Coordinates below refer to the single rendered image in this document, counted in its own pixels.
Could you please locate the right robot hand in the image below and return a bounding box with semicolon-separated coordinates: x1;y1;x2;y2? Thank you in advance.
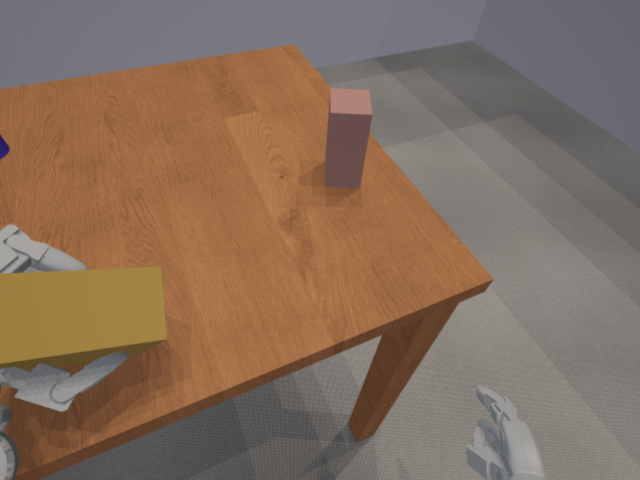
466;386;546;480

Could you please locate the table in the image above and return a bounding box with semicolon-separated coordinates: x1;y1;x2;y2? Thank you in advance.
0;44;494;480

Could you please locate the left robot hand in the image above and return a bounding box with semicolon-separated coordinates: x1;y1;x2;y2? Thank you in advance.
0;225;129;412

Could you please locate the sponge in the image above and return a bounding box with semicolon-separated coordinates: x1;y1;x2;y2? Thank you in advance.
0;267;167;372

